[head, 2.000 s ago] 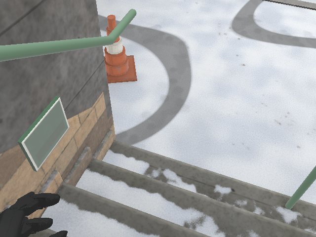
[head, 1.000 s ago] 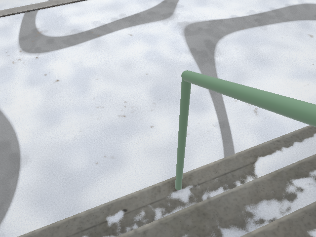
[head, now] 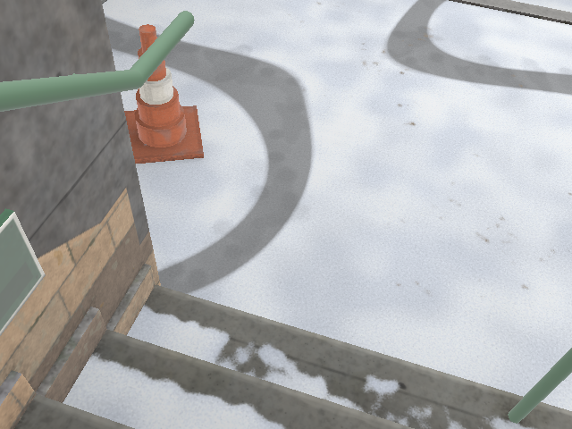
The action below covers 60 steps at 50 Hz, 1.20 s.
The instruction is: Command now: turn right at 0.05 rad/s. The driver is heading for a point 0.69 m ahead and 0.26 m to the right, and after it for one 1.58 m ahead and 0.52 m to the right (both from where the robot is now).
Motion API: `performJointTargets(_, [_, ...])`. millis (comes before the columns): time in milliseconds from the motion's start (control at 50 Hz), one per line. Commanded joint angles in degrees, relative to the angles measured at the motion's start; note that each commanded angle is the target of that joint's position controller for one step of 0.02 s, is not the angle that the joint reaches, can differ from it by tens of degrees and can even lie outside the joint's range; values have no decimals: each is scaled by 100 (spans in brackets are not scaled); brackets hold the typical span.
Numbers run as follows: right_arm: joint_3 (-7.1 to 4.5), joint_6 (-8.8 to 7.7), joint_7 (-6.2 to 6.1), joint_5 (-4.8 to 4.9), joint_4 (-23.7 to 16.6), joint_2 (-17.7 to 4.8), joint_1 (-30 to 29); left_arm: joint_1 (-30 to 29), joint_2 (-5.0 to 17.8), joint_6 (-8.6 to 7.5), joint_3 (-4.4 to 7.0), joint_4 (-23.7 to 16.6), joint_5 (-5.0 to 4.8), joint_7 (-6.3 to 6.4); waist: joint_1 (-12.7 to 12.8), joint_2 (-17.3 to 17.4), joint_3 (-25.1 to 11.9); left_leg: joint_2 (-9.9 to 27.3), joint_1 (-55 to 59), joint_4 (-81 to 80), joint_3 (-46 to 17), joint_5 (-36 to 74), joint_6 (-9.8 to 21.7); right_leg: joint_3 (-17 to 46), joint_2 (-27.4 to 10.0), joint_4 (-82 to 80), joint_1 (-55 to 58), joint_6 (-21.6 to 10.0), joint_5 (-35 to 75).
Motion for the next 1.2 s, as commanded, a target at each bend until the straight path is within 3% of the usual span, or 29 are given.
performJointTargets(20, [-92, 35, 85, -53, -399, -1196, -228, 364, 286, -128, 61, 83, 126, -232, 148, 1113, -106, 1750, -261, -1033, -1527, 4123, 346, 44, -205, -96, 1208, 119, 410])
performJointTargets(40, [-63, -17, 284, 112, -526, -922, -683, 307, 360, -287, 143, 215, 34, -361, 186, 493, -37, 1777, -225, -1342, -1488, 3352, 128, 26, -260, -1279, 1197, 313, -91])
performJointTargets(80, [-299, 26, 350, 177, -293, -1537, -114, 92, 850, -331, 335, 313, -24, -317, -420, 939, 352, 2028, 409, -2332, -2099, -457, 347, -58, -167, -2584, 675, 275, -891])
performJointTargets(120, [-502, -26, 158, 123, -205, -1881, 218, -674, 799, -336, 235, 125, 253, -9, -968, 1186, 276, 2479, 1385, -2687, -3319, -2883, 1296, -59, 104, -2558, -366, -14, -1477])
performJointTargets(180, [-193, -246, -82, -18, -284, -916, -146, -763, 114, -543, -100, 219, 303, 123, -1001, 886, -31, 2499, 1866, -2561, -2950, -2231, 1312, -169, 58, -3028, -347, -494, -987])
performJointTargets(260, [-219, -187, -211, -198, -171, -1197, -473, -250, 124, -787, -194, 434, 260, -100, -699, 743, -75, 2283, 993, -2195, -1272, -1337, 1084, -946, 296, -3787, 1089, -908, -421])
performJointTargets(280, [-467, 119, -233, -241, 112, -1450, -80, -92, 754, -260, 240, 245, -588, -16, -562, 1667, -332, 2032, 946, -2204, -686, -696, 427, -680, 472, -3727, 1663, -1276, -1218])
performJointTargets(320, [-439, 398, -240, -105, -157, -1045, -882, 763, 432, 109, 205, 418, -567, 47, 120, 1347, 92, 1888, -222, -1534, 169, -801, -83, -987, 560, -4555, 2872, -1399, -370])
performJointTargets(360, [-238, 469, -256, -380, -724, -303, -1878, 2049, 1001, 145, 337, 654, -428, 146, 805, -1461, 557, 858, -4006, 2569, 1446, -1737, -794, 2558, -1081, -5448, 4844, -1918, -1058])
performJointTargets(400, [-288, 312, -293, -200, -1056, -560, -2366, 1802, 1393, 157, 490, 380, -283, 278, 757, -875, 518, 1163, -4456, 2428, 526, -1005, -837, 4033, -1533, -6158, 4280, -2998, -1539])
performJointTargets(460, [-527, 276, -239, -342, -410, -1229, -1641, 690, 1128, 24, 490, 43, -105, 270, 81, -369, 356, 1377, -2291, 1731, 719, 538, -891, 2380, -687, -5677, 2958, -2568, -43])
performJointTargets(500, [-635, 312, -137, -307, -333, -1263, -1538, 763, 914, -46, 455, 166, -241, 349, -49, -273, 358, 1369, -1801, 1092, 384, 2139, -841, 1984, -76, -5173, 2624, -2395, -44])
performJointTargets(580, [-406, 308, 80, -470, -396, -603, -1875, 659, 837, -129, 428, 200, -386, 350, 26, -341, 195, 958, -880, 322, 794, 3973, -615, 2295, 285, -4753, 1714, -2405, -795])
performJointTargets(680, [-322, 257, 49, -225, -694, -305, -1992, 897, 782, -40, 402, 308, -192, 274, 296, -754, 489, 704, 357, -952, 844, 3139, -600, 2279, 595, -4198, 1265, -2250, -899])
performJointTargets(700, [-346, 253, 146, -239, -546, -353, -1767, 802, 879, -99, 412, 369, -280, 486, 255, 136, 1009, 817, 131, -1087, 1007, 3639, -518, 2402, 295, -4041, 1245, -2040, -108])
performJointTargets(740, [-187, 41, -31, -228, -507, 34, -1621, 1388, 478, -125, 327, 868, -225, 586, 570, -740, 705, 1288, 719, -2624, 450, 4144, -462, 1991, 843, -2902, 2005, -2003, -144])
performJointTargets(780, [-335, 21, -215, -145, 203, -194, 739, 654, 614, -84, 372, 969, -111, 480, -672, -674, 77, 1175, 2881, -2817, 1331, 5177, -311, 849, 948, -326, 1424, -2036, 1350])
performJointTargets(800, [-528, 77, -235, -100, 606, -582, 2076, 126, 584, -130, 416, 735, -166, 289, -1413, 214, -290, 1816, 4322, -2754, 509, 4648, 357, 375, 1238, 2412, -38, -1873, -214])
performJointTargets(820, [-457, 1, -78, -220, 627, -758, 2243, 657, 67, -262, 323, 455, -453, 279, -839, 1201, -758, 2807, 5519, -841, -205, 7885, 434, 175, 1413, 3559, -1535, -1620, -3242])
performJointTargets(840, [-494, -33, 206, -685, 765, -1068, 2780, 1972, -425, -528, 10, 542, 295, -380, -468, 2051, -1664, 3042, 6281, -684, -1253, 8849, 1738, 1020, 1210, 3770, -2254, -1088, -2464])
performJointTargets(880, [-638, -9, 307, -599, 370, -968, 1251, 829, 618, -627, 229, -71, 153, -499, -538, 433, -591, 3267, 4871, -1009, -1708, 6136, 1886, 406, 384, 3700, -4314, -594, -1997])
performJointTargets(900, [-573, 30, 79, 47, 566, -802, 1210, -527, 778, -499, 397, -120, -55, 80, -325, 478, -206, 3420, 3320, -1961, -2249, 1882, 1674, 604, -273, 1122, -3249, -883, -1042])
performJointTargets(940, [-278, 38, -274, 112, 534, -180, 805, -1412, 642, -166, 280, -303, -86, 225, -62, 93, 1322, 2089, -178, -2948, -1779, 59, 1164, 189, -348, -1646, -1475, -530, 633])
performJointTargets(980, [-436, 63, -376, 43, 591, -741, 825, -292, 14, -41, 144, 430, -56, 149, 258, 959, 778, 1869, -1376, -2618, -1366, 2013, 1042, -92, -259, -1533, 914, -646, 1988])
performJointTargets(1000, [-518, 258, -111, 9, 78, -919, -202, 170, 425, 8, 279, 608, -401, 258, 367, 1624, 47, 1377, -2117, -2762, -394, 649, 1236, -370, -114, -1576, 2556, -608, 1372])
performJointTargets(1040, [-489, -12, -302, 76, 264, -548, 635, -1336, 429, -310, 343, 245, -160, 61, -9, 157, 740, 1654, -810, -1949, -1735, -439, 1092, 327, -365, -2418, 542, -605, 3721])
performJointTargets(1080, [-531, -19, -439, 15, 374, -604, 949, -1972, 215, -543, 239, 178, 33, 19, -482, -48, 511, 1394, 593, -1021, -1873, -502, 1016, 426, -165, -3873, 39, -636, 4083])
performJointTargets(1120, [-592, 51, -421, -81, 514, -766, 1223, -2375, 49, -467, 197, 6, -96, -92, -790, 346, 513, 1168, 398, -882, -1770, -513, 871, 268, 149, -4756, 919, -711, 3455])
performJointTargets(1200, [-474, 400, -458, -566, 936, -290, 2087, -1507, 211, -441, 381, 154, -513, 292, -922, 1018, 535, 854, 2013, 747, -1909, 747, 677, 871, -309, -7046, 1705, -735, 2821])
Velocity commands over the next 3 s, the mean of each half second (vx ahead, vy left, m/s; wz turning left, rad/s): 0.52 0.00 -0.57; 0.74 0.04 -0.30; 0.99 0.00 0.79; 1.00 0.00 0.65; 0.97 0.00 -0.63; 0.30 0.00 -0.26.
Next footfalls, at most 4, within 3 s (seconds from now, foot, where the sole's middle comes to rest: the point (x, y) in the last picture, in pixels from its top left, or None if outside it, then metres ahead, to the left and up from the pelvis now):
0.36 right None -0.02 -0.19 -0.75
0.80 left None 0.28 -0.13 -0.91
1.26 right None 0.42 -0.53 -1.08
1.72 left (399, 391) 0.81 -0.40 -1.24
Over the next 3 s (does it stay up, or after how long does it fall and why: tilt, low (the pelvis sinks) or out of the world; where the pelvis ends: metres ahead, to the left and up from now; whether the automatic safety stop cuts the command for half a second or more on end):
stays up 1.69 -0.47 -0.64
